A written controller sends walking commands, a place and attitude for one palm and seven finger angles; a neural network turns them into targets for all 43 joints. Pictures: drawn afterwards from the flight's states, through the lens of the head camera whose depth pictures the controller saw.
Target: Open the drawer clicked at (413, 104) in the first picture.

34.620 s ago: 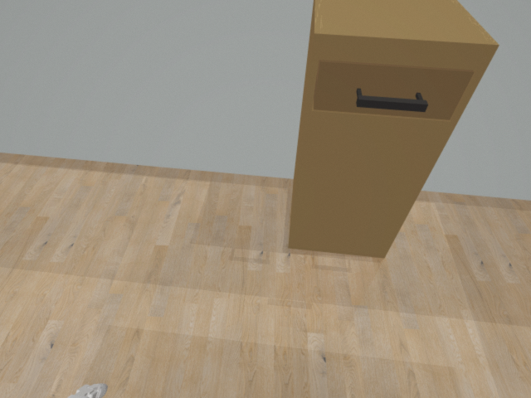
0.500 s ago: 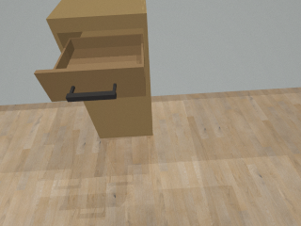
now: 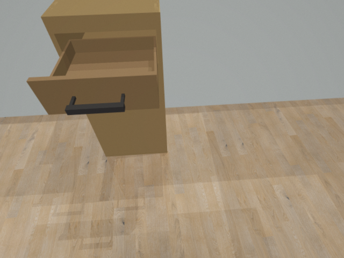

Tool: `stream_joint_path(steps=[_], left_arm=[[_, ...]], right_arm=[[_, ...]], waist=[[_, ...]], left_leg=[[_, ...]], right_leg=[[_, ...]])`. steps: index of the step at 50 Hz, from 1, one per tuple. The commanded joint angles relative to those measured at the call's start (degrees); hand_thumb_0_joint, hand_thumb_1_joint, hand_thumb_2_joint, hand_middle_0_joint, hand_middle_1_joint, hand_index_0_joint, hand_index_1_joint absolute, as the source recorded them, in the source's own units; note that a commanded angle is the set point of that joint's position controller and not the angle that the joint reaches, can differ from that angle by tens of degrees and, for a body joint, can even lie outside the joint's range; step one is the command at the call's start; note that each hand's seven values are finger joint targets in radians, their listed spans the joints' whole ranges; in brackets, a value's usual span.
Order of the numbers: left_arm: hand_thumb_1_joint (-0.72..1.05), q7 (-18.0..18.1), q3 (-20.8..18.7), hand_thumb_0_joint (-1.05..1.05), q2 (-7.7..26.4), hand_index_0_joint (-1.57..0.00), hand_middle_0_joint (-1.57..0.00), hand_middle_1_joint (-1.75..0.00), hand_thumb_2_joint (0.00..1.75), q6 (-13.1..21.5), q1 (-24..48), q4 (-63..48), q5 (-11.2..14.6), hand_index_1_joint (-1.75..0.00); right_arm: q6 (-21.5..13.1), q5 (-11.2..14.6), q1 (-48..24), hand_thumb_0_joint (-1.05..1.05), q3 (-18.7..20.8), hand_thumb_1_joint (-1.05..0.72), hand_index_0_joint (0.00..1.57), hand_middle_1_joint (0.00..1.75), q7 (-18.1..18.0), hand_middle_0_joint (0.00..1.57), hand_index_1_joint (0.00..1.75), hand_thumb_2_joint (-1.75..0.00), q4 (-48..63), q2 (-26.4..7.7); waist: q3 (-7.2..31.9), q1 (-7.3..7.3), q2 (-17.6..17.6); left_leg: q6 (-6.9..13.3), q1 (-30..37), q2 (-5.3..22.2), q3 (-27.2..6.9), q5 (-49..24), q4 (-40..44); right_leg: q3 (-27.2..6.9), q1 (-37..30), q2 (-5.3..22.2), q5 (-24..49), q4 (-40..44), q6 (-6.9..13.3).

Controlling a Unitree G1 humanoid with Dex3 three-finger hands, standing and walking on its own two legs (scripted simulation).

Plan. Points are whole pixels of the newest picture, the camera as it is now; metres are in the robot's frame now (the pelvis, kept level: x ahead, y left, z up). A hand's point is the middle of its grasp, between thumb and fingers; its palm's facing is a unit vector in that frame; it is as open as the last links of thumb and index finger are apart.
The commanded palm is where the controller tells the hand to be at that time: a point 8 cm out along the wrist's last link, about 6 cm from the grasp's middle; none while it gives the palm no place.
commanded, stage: look to check the result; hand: left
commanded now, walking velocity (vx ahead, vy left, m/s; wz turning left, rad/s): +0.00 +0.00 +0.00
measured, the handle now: (97, 103) +0.54 +0.27 +0.03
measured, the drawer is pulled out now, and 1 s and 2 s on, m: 0.30 0.30 0.30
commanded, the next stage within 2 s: stand and wait in 0.50 s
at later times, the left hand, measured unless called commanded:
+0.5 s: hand out of the picture +0.04 +0.19 -0.17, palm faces +0.02 -0.97 -0.25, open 7.4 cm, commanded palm none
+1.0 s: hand out of the picture +0.09 +0.22 -0.16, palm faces +0.00 -0.95 -0.32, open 7.4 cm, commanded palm none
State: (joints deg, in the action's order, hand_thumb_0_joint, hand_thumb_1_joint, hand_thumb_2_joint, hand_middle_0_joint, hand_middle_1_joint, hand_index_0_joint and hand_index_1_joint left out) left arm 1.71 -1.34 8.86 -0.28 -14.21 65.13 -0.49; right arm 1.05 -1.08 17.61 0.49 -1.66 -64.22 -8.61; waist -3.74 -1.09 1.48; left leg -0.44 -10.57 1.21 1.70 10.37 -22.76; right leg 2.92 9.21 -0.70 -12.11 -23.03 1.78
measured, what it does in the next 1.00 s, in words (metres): stands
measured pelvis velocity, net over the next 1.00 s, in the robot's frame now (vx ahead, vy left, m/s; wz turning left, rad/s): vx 0.02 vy -0.01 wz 0.00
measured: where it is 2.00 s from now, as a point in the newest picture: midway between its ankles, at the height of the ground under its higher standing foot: outside the picture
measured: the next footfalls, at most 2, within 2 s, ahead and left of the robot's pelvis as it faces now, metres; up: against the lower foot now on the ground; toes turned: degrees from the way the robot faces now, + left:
none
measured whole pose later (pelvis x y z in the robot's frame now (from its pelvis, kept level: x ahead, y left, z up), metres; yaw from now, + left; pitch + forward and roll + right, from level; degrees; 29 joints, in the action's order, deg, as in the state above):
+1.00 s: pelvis +0.02 -0.01 +0.00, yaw +0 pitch -2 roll +0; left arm 1.0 -1.7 15.3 0.7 -7.6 64.6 -0.6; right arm 0.7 -1.0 8.8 0.7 -0.9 -63.2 -16.0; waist -4.1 -0.9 1.6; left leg -1.2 -6.9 1.7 1.6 10.1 -18.6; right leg 3.0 5.6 -1.4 -11.9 -18.8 2.3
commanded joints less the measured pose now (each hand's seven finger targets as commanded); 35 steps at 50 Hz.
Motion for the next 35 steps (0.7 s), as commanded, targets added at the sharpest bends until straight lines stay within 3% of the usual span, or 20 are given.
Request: stream_joint_path(steps=[1, 35], left_arm=[[0.9, 0.33, -1.18, 0.0, 7.68, -0.2, -0.2, -0.3, 0.9, 1.0, -2.49, -1.75, -0.1, -0.3], [0.9, -0.18, -1.91, 0.0, 14.32, -0.2, -0.2, -0.3, 0.9, 1.9, 4.55, -3.01, -0.17, -0.3]], right_arm=[[-0.95, 0.04, 2.61, 0.0, 1.12, -0.9, 0.2, 0.3, -0.42, 0.2, 0.3, -0.9, 1.66, -5.8], [-1.39, 0.05, -6.16, 0.0, 1.82, -0.9, 0.2, 0.3, 0.01, 0.2, 0.3, -0.9, 3.18, -13.35]], waist=[[-0.67, 0.5, -1.41], [1.83, 0.52, -1.2]], left_leg=[[1.64, 0.15, 4.41, -4.29, -1.92, 3.69], [1.43, 3.51, 5.51, -5.09, -6.27, 5.34]], right_leg=[[-6.22, 2.39, 6.54, -0.63, 6.49, 1.23], [-6.39, -1.51, 7.27, 7.42, 7.6, 1.16]])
